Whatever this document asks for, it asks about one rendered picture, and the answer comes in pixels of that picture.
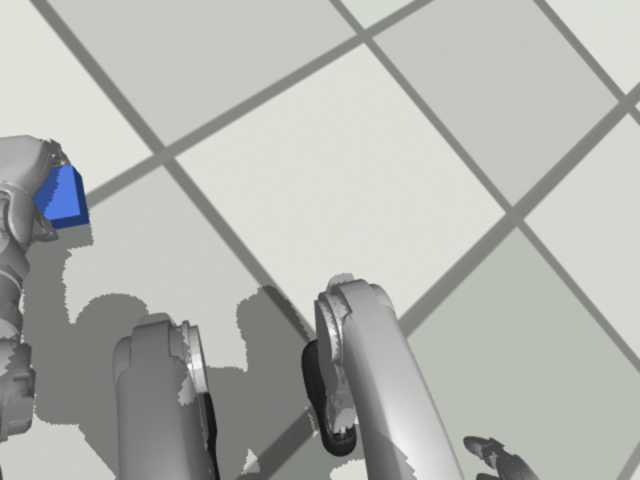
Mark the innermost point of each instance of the left robot arm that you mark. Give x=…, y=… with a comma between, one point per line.
x=17, y=379

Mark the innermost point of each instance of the right robot foot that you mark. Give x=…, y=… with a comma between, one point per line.
x=336, y=444

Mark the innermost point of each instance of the small box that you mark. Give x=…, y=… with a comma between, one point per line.
x=62, y=199

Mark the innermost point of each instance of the left robot hand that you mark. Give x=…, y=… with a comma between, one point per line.
x=26, y=163

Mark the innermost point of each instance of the right robot hand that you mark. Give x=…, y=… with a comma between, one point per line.
x=495, y=455

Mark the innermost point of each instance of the left robot foot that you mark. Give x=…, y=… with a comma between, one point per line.
x=211, y=442

